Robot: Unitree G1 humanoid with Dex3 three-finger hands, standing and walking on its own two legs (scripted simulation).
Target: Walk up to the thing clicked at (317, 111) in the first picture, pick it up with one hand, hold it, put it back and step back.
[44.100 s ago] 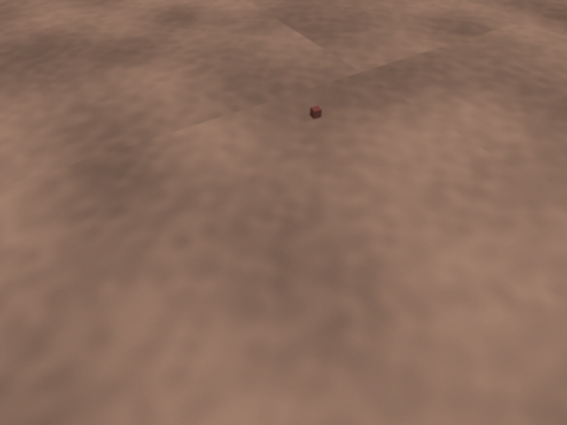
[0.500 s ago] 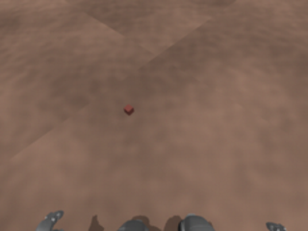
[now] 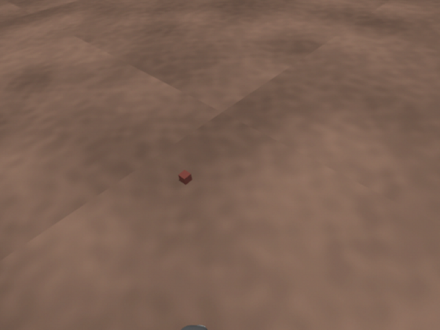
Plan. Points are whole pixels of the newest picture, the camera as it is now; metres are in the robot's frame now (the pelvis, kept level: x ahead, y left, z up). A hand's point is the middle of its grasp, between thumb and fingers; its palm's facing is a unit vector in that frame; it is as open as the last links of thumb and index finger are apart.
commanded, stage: step back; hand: left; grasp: from above
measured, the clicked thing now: (185, 177) +1.09 +0.31 -0.74
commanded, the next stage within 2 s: stand in 0.74 s
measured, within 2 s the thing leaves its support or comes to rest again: neither
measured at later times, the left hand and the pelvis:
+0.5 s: hand out of the picture +0.09 +0.32 -0.15, palm faces +0.02 -0.93 -0.35, open 7.4 cm; pelvis +0.03 +0.05 +0.00, yaw +2 degrees
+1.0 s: hand (105, 320) +0.18 +0.28 -0.14, palm faces +0.00 -0.95 -0.32, open 7.4 cm; pelvis +0.07 +0.04 +0.01, yaw +2 degrees
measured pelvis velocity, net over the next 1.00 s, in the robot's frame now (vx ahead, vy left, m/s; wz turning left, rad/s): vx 0.07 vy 0.04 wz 0.03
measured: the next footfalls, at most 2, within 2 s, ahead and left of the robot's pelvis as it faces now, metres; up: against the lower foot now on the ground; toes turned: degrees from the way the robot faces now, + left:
left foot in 0.20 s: +0.08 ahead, +0.16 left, +0.00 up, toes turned +3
right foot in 0.58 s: +0.15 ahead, -0.09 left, +0.00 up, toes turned +0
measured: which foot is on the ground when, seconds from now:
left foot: up 0.00-0.18, down 0.20-1.00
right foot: down 0.00-0.24, up 0.26-0.56, down 0.58-1.00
